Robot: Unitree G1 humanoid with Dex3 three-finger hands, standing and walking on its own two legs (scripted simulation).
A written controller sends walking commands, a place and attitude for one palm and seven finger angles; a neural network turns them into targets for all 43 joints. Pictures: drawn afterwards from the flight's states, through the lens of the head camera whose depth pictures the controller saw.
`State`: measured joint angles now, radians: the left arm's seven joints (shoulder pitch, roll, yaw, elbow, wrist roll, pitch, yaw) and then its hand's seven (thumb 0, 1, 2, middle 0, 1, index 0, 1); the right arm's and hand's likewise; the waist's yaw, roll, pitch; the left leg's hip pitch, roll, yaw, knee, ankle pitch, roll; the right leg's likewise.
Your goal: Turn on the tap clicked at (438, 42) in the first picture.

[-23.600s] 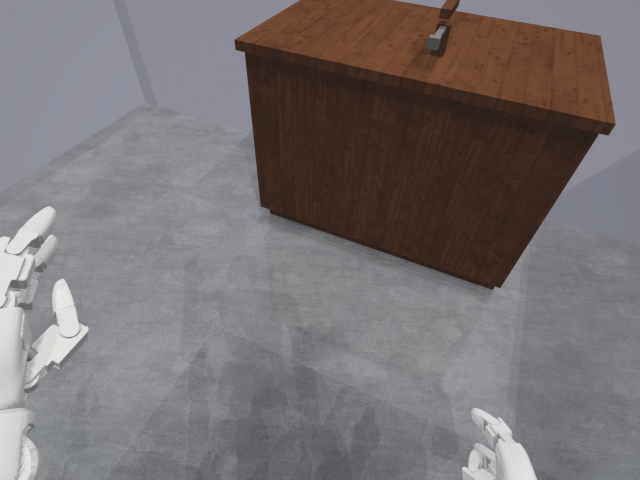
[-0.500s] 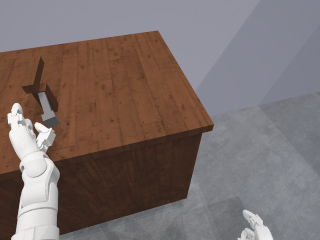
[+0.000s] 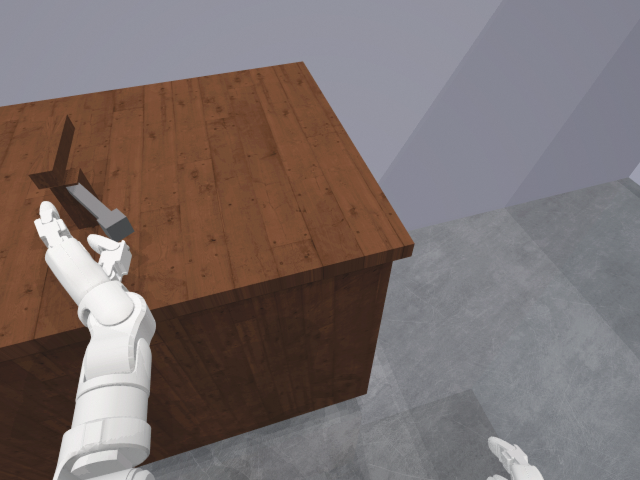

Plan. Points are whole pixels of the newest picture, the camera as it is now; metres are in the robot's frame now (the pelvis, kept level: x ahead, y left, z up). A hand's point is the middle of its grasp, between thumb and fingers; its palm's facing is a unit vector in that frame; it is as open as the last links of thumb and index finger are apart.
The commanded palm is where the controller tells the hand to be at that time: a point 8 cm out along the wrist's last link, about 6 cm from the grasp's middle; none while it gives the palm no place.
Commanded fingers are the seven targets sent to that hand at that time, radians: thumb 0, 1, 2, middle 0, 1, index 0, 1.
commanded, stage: push the lever round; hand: left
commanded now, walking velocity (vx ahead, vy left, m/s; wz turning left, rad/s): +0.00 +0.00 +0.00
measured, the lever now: (116, 225) +0.39 +0.30 +0.12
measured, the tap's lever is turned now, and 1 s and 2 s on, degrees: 32 59 71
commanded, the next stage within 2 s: lift the hand up off the lever in 1.36 s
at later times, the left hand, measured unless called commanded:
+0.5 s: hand (144, 235) +0.38 +0.26 +0.11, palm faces +0.83 -0.56 -0.07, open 7.7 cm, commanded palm +0.34 +0.27 +0.11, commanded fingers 0.00 0.90 0.90 -0.15 -0.15 -0.15 -0.15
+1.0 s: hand (165, 216) +0.42 +0.25 +0.11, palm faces +0.85 -0.52 -0.09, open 7.7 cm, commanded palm +0.37 +0.26 +0.11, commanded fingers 0.00 0.90 0.90 -0.15 -0.15 -0.15 -0.15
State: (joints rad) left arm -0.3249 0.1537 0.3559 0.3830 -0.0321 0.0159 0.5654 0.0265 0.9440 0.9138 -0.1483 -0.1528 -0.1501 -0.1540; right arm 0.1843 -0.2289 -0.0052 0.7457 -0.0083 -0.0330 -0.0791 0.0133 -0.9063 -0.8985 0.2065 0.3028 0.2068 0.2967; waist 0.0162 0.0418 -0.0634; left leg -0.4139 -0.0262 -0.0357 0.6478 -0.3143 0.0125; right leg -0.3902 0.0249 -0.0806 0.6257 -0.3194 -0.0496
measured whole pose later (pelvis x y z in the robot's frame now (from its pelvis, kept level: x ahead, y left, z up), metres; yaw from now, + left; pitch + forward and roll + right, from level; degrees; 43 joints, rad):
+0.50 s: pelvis +0.00 +0.00 +0.00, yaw +0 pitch +5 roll +0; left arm -0.45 0.10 0.36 0.51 0.01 0.02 0.72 0.02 0.94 0.91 -0.15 -0.15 -0.15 -0.15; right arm 0.19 -0.22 -0.02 0.77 -0.03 -0.02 -0.05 0.01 -0.91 -0.90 0.21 0.30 0.21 0.30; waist 0.01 0.04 -0.08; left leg -0.43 -0.02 -0.04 0.65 -0.32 0.01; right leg -0.40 0.03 -0.09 0.63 -0.32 -0.06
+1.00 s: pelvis +0.00 -0.01 +0.00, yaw +0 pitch +8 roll +0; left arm -0.63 0.11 0.42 0.70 0.07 0.02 0.80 0.01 0.93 0.92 -0.15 -0.15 -0.15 -0.15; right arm 0.21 -0.21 -0.03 0.78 -0.06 0.00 -0.01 0.01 -0.91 -0.90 0.21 0.30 0.21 0.30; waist -0.02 0.04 -0.10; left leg -0.49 -0.02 -0.05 0.68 -0.32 0.00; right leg -0.46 0.03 -0.09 0.66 -0.33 -0.06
